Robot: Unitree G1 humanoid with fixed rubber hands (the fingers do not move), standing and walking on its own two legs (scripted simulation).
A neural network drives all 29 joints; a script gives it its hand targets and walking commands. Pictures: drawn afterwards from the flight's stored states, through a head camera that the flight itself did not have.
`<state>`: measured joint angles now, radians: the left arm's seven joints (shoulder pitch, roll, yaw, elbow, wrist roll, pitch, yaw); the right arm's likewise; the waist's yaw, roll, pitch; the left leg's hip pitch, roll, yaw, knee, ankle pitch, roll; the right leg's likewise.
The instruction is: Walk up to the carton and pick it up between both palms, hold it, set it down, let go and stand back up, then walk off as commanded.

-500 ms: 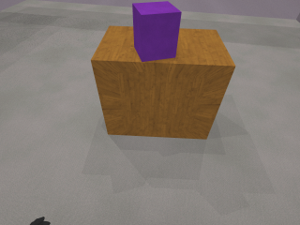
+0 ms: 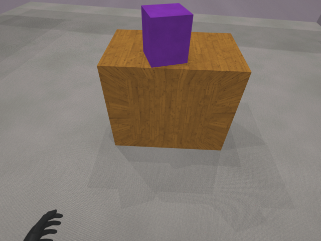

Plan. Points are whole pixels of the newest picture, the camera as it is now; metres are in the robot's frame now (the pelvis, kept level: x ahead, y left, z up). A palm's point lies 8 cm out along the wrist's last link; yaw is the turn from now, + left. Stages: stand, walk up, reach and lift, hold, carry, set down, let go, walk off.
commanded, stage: stand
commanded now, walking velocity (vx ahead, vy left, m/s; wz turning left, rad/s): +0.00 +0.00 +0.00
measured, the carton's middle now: (165, 35) +1.13 +0.00 +0.06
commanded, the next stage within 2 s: none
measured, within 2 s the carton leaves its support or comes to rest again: neither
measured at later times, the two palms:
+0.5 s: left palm out of the picture +0.16 +0.30 -0.06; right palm out of the picture +0.09 -0.33 -0.08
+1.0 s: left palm out of the picture +0.16 +0.30 -0.06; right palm out of the picture +0.09 -0.33 -0.09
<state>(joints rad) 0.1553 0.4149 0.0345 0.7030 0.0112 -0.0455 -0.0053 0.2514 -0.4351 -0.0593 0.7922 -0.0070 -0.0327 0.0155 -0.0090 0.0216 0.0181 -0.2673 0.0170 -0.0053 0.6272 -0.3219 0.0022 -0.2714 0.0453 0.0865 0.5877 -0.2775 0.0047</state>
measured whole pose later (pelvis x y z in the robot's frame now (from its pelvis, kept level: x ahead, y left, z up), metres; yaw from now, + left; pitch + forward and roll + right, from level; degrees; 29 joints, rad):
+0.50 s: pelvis +0.00 +0.00 +0.00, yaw +0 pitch -2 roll -1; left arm 0.14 0.41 0.03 0.72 0.01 -0.04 -0.01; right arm 0.24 -0.44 -0.06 0.82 -0.01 -0.03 0.02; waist -0.01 0.02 0.04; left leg -0.26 0.02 -0.01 0.61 -0.32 0.00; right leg -0.27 0.04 0.09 0.58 -0.28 0.00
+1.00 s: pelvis +0.00 -0.01 +0.00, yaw +0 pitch -2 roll +0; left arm 0.13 0.41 0.02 0.75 0.01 -0.03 -0.01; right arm 0.24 -0.44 -0.06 0.85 -0.01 -0.03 0.02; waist -0.01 0.02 0.02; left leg -0.26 0.02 -0.01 0.59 -0.31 0.00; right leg -0.27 0.04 0.09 0.57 -0.27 0.00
